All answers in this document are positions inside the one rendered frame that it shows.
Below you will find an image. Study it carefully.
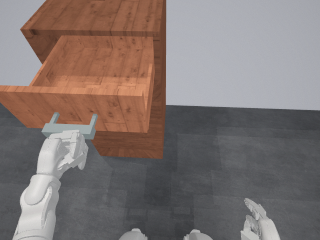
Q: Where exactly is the left robot shin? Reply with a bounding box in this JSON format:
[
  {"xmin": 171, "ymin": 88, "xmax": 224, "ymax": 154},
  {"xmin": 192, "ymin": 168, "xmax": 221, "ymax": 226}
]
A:
[{"xmin": 131, "ymin": 228, "xmax": 141, "ymax": 232}]

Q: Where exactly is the robot shin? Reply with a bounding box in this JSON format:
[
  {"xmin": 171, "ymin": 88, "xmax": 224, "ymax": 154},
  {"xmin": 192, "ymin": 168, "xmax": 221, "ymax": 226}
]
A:
[
  {"xmin": 190, "ymin": 229, "xmax": 201, "ymax": 233},
  {"xmin": 131, "ymin": 228, "xmax": 141, "ymax": 232}
]

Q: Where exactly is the robot left forearm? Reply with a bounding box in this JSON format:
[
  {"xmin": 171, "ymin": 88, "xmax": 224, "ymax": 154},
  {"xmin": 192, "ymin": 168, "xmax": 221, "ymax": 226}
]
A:
[{"xmin": 12, "ymin": 173, "xmax": 61, "ymax": 240}]

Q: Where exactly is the drawer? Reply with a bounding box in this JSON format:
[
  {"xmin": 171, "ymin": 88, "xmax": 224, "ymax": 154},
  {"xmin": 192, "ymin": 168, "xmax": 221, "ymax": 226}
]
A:
[{"xmin": 0, "ymin": 35, "xmax": 155, "ymax": 133}]

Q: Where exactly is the left robot hand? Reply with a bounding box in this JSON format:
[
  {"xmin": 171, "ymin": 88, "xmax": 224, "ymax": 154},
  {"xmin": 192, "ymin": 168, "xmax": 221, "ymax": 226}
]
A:
[{"xmin": 36, "ymin": 130, "xmax": 89, "ymax": 180}]

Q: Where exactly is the right robot shin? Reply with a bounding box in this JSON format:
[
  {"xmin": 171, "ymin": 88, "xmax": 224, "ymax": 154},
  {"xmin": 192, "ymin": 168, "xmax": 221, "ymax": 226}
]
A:
[{"xmin": 190, "ymin": 229, "xmax": 201, "ymax": 233}]

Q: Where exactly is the right robot hand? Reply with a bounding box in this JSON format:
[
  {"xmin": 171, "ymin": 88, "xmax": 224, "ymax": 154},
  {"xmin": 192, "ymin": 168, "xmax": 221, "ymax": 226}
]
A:
[{"xmin": 240, "ymin": 198, "xmax": 281, "ymax": 240}]

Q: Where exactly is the handle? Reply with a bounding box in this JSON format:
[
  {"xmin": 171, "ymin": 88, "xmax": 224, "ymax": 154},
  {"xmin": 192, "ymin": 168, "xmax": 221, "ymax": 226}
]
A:
[{"xmin": 41, "ymin": 112, "xmax": 98, "ymax": 140}]

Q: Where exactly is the cabinet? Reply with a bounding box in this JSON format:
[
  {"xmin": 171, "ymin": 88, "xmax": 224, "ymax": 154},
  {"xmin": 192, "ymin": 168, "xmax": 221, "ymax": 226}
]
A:
[{"xmin": 20, "ymin": 0, "xmax": 167, "ymax": 159}]

